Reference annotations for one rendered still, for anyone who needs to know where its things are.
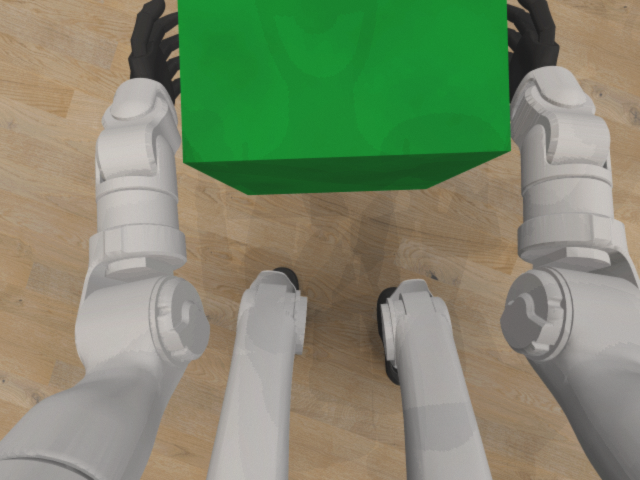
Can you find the robot left shin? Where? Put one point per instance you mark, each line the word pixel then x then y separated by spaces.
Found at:
pixel 271 277

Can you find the left robot forearm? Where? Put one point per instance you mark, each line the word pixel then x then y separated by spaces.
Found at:
pixel 138 234

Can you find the robot left thigh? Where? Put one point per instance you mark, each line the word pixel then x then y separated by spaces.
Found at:
pixel 252 438

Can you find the right robot upper arm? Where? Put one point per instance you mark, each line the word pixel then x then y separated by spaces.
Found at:
pixel 580 332

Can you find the left robot upper arm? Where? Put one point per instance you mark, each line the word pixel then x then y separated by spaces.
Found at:
pixel 135 341

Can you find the right robot forearm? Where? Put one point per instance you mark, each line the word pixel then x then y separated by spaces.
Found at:
pixel 566 179

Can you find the robot left hand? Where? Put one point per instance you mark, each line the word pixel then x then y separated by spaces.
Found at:
pixel 150 52

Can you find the carton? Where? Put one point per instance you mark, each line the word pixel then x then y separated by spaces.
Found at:
pixel 317 96

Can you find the robot right hand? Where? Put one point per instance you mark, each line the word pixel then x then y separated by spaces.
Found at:
pixel 534 45

